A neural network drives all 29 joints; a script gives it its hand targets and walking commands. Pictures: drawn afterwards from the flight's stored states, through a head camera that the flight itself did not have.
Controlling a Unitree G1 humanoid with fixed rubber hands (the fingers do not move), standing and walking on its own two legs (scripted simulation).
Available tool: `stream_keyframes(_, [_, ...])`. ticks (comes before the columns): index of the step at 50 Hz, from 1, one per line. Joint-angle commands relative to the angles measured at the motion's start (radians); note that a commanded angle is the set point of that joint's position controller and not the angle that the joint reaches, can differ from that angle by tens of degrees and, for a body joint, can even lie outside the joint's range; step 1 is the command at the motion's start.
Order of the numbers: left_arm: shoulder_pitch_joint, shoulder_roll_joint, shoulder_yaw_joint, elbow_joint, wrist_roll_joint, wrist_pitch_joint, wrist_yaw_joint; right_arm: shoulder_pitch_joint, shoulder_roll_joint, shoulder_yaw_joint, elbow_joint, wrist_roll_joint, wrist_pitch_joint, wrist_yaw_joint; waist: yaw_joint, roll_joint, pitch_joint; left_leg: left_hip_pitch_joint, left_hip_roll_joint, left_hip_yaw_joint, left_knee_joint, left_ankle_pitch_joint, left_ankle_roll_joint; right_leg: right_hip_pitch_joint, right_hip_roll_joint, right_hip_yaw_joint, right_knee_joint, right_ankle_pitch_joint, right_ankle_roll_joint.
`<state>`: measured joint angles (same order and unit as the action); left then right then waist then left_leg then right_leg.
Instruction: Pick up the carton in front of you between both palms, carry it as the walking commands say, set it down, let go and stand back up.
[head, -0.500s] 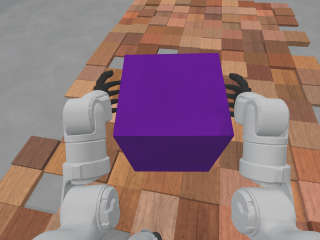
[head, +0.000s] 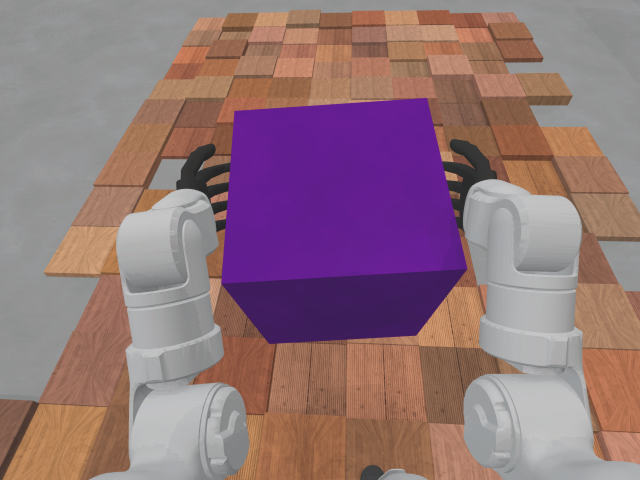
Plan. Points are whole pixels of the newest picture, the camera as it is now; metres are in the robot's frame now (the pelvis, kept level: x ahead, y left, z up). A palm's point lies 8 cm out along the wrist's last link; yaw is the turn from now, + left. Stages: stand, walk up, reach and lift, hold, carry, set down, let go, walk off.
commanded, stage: carry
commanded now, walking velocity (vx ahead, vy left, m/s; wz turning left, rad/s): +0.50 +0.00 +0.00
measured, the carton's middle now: (337, 237) +0.39 -0.02 +0.09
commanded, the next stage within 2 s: none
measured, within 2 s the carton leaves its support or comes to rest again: neither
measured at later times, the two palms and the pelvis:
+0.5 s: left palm (224, 80) +0.66 +0.13 +0.16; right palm (419, 78) +0.63 -0.17 +0.16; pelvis +0.32 +0.00 +0.03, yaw +0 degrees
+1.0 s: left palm (263, 19) +0.98 +0.08 +0.12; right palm (398, 7) +1.01 -0.21 +0.12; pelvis +0.62 -0.09 +0.01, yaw +1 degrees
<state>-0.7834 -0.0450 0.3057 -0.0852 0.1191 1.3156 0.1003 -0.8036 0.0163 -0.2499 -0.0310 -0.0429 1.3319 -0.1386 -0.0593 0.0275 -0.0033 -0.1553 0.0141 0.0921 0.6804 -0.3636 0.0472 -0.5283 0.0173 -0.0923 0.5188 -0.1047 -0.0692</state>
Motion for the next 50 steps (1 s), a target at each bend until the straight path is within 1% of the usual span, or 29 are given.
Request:
stream_keyframes(1, [-0.587,-0.910,-0.651,0.053,-0.371,0.018,-0.193,-0.749,1.034,0.670,-0.113,0.439,0.010,0.261,0.156,-0.359,-0.641,-0.483,-0.084,-0.025,0.583,-0.026,-0.065,0.938,-0.332,0.526,-0.054,0.335,-0.246])
stream_keyframes(2, [-0.568,-0.941,-0.658,0.037,-0.399,0.023,-0.199,-0.743,1.037,0.671,-0.109,0.431,0.011,0.258,0.140,-0.292,-0.624,-0.587,-0.072,-0.096,0.701,-0.168,-0.045,0.945,-0.337,0.550,-0.067,0.273,-0.254])
stream_keyframes(3, [-0.598,-0.976,-0.682,-0.001,-0.429,0.021,-0.204,-0.742,1.032,0.665,-0.119,0.421,0.006,0.252,0.148,-0.170,-0.567,-0.616,-0.041,-0.113,0.648,-0.132,-0.027,0.889,-0.308,0.494,-0.064,0.298,-0.211])
stream_keyframes(4, [-0.647,-1.002,-0.704,-0.052,-0.457,0.017,-0.209,-0.735,1.041,0.662,-0.129,0.412,0.001,0.245,0.146,-0.111,-0.529,-0.619,-0.013,-0.119,0.562,-0.091,-0.017,0.835,-0.289,0.449,-0.070,0.300,-0.173])
stream_keyframes(6, [-0.705,-1.036,-0.736,-0.123,-0.510,0.011,-0.216,-0.695,1.032,0.654,-0.152,0.379,-0.010,0.225,0.134,-0.116,-0.517,-0.567,0.002,-0.114,0.454,-0.051,-0.016,0.767,-0.263,0.396,-0.098,0.242,-0.129])
stream_keyframes(10, [-0.654,-1.040,-0.765,-0.166,-0.544,0.007,-0.229,-0.553,0.981,0.630,-0.167,0.290,-0.025,0.188,0.136,-0.141,-0.502,-0.552,-0.004,-0.065,0.224,-0.051,-0.028,0.722,-0.263,0.339,-0.136,0.238,-0.154])
stream_keyframes(12, [-0.597,-1.033,-0.773,-0.164,-0.541,0.009,-0.237,-0.490,0.964,0.627,-0.172,0.250,-0.027,0.180,0.131,-0.127,-0.461,-0.442,-0.031,-0.014,0.010,0.027,-0.039,0.628,-0.225,0.263,-0.159,0.254,-0.123])
stream_keyframes(14, [-0.530,-1.031,-0.779,-0.159,-0.528,0.011,-0.246,-0.418,0.958,0.633,-0.178,0.223,-0.026,0.185,0.121,-0.171,-0.445,-0.308,-0.070,0.067,-0.107,0.158,-0.028,0.566,-0.200,0.178,-0.133,0.370,-0.081])
stream_keyframes(15, [-0.498,-1.030,-0.784,-0.158,-0.522,0.010,-0.250,-0.389,0.959,0.641,-0.187,0.220,-0.026,0.190,0.099,-0.157,-0.458,-0.194,-0.074,0.087,-0.189,0.234,-0.014,0.528,-0.180,0.122,-0.083,0.452,-0.054])
stream_keyframes(16, [-0.477,-1.030,-0.794,-0.161,-0.518,0.009,-0.253,-0.366,0.960,0.653,-0.196,0.223,-0.026,0.197,0.046,-0.125,-0.497,0.004,-0.077,0.110,-0.205,0.382,0.005,0.441,-0.151,0.047,0.045,0.598,-0.025])
stream_keyframes(17, [-0.467,-1.021,-0.802,-0.166,-0.510,0.008,-0.254,-0.330,0.953,0.662,-0.201,0.229,-0.026,0.205,-0.019,-0.117,-0.534,0.211,-0.042,0.054,-0.207,0.383,0.043,0.285,-0.119,0.018,0.171,0.562,0.005])
stream_keyframes(18, [-0.469,-1.010,-0.807,-0.174,-0.505,0.015,-0.256,-0.323,0.932,0.665,-0.205,0.235,-0.030,0.212,-0.053,0.057,-0.583,0.396,0.169,-0.290,-0.239,0.448,0.137,0.068,-0.032,-0.012,0.405,0.223,0.043])
stream_keyframes(19, [-0.461,-1.015,-0.809,-0.192,-0.507,0.021,-0.259,-0.326,0.933,0.670,-0.208,0.244,-0.034,0.217,-0.044,0.318,-0.613,0.553,0.334,-0.604,-0.256,0.619,0.300,-0.193,0.078,0.049,0.689,-0.383,0.071])
stream_keyframes(20, [-0.436,-0.995,-0.803,-0.196,-0.490,0.019,-0.256,-0.328,0.963,0.700,-0.239,0.274,-0.028,0.224,-0.025,0.212,-0.586,0.562,0.350,-0.584,-0.228,0.650,0.306,-0.271,0.016,0.139,0.781,-0.432,0.049])
stream_keyframes(22, [-0.417,-0.985,-0.782,-0.226,-0.459,0.012,-0.243,-0.388,1.012,0.764,-0.320,0.344,-0.029,0.242,-0.026,0.024,-0.506,0.457,0.309,-0.494,-0.254,0.554,0.234,-0.311,-0.046,0.153,0.673,-0.367,0.042])
stream_keyframes(24, [-0.386,-0.966,-0.774,-0.221,-0.419,0.004,-0.225,-0.446,1.035,0.813,-0.360,0.416,-0.028,0.259,-0.025,0.015,-0.477,0.370,0.266,-0.402,-0.282,0.512,0.180,-0.240,-0.060,0.132,0.489,-0.316,0.048])
stream_keyframes(27, [-0.351,-0.915,-0.762,-0.183,-0.365,-0.012,-0.197,-0.492,1.014,0.843,-0.342,0.486,-0.032,0.280,-0.030,0.075,-0.458,0.279,0.249,-0.313,-0.307,0.521,0.178,-0.147,-0.037,0.081,0.297,-0.237,0.056])
stream_keyframes(29, [-0.377,-0.868,-0.750,-0.155,-0.346,-0.016,-0.182,-0.534,0.983,0.839,-0.292,0.513,-0.037,0.286,-0.034,0.107,-0.431,0.243,0.219,-0.245,-0.294,0.547,0.147,-0.107,-0.039,0.066,0.180,-0.061,0.056])
stream_keyframes(31, [-0.420,-0.817,-0.731,-0.110,-0.344,-0.013,-0.172,-0.576,0.950,0.816,-0.215,0.522,-0.039,0.285,-0.037,0.101,-0.398,0.166,0.165,-0.165,-0.290,0.485,0.101,0.004,-0.016,0.031,0.022,0.085,0.055])
stream_keyframes(33, [-0.472,-0.786,-0.704,-0.052,-0.352,-0.006,-0.170,-0.599,0.930,0.775,-0.120,0.517,-0.040,0.281,-0.032,0.108,-0.371,0.108,0.160,-0.138,-0.278,0.413,0.081,0.107,-0.005,0.009,-0.050,0.179,0.036])
stream_keyframes(34, [-0.503,-0.779,-0.688,-0.013,-0.358,-0.002,-0.172,-0.613,0.927,0.751,-0.071,0.510,-0.040,0.277,-0.019,0.104,-0.360,0.100,0.157,-0.116,-0.234,0.403,0.071,0.139,-0.017,0.011,-0.084,0.218,0.026])
stream_keyframes(36, [-0.538,-0.776,-0.645,0.091,-0.375,0.003,-0.178,-0.633,0.935,0.703,0.033,0.491,-0.037,0.267,0.054,0.032,-0.405,0.033,0.099,-0.038,-0.002,0.444,0.022,0.368,-0.001,-0.057,-0.103,0.178,0.018])
stream_keyframes(37, [-0.557,-0.783,-0.622,0.136,-0.379,0.002,-0.184,-0.649,0.933,0.676,0.079,0.481,-0.038,0.260,0.096,-0.023,-0.455,-0.080,0.072,-0.022,0.198,0.274,0.005,0.522,-0.059,-0.010,-0.062,0.134,0.027])
stream_keyframes(38, [-0.578,-0.777,-0.590,0.187,-0.385,0.003,-0.189,-0.660,0.938,0.642,0.119,0.470,-0.036,0.255,0.085,-0.180,-0.482,-0.285,0.014,-0.028,0.402,-0.176,-0.011,0.671,-0.251,0.229,0.050,0.317,0.035])
stream_keyframes(39, [-0.622,-0.761,-0.581,0.230,-0.391,-0.003,-0.189,-0.690,0.972,0.616,0.170,0.474,-0.025,0.247,0.103,-0.358,-0.542,-0.537,-0.060,-0.082,0.583,-0.210,-0.032,0.823,-0.375,0.590,-0.043,0.052,-0.112])
stream_keyframes(40, [-0.641,-0.821,-0.567,0.247,-0.419,-0.009,-0.196,-0.740,0.975,0.591,0.166,0.463,-0.026,0.240,0.113,-0.305,-0.501,-0.614,-0.024,-0.110,0.631,-0.191,-0.019,0.761,-0.378,0.649,-0.116,-0.133,-0.144])
stream_keyframes(42, [-0.751,-0.929,-0.555,0.221,-0.470,-0.020,-0.211,-0.797,1.052,0.556,0.178,0.457,-0.035,0.229,0.110,-0.143,-0.442,-0.620,0.012,-0.122,0.558,-0.049,-0.015,0.659,-0.295,0.501,-0.115,0.098,-0.129])
stream_keyframes(46, [-0.827,-1.105,-0.571,0.173,-0.534,-0.044,-0.236,-0.766,1.154,0.517,0.157,0.411,-0.062,0.205,0.089,-0.157,-0.492,-0.573,0.034,-0.097,0.436,0.043,-0.039,0.626,-0.257,0.393,-0.158,0.223,-0.114])
stream_keyframes(50, [-0.785,-1.184,-0.614,0.117,-0.548,-0.071,-0.251,-0.656,1.180,0.537,0.116,0.351,-0.096,0.188,0.098,-0.126,-0.491,-0.691,0.035,-0.056,0.334,0.146,-0.045,0.782,-0.244,0.305,-0.137,0.501,-0.081])
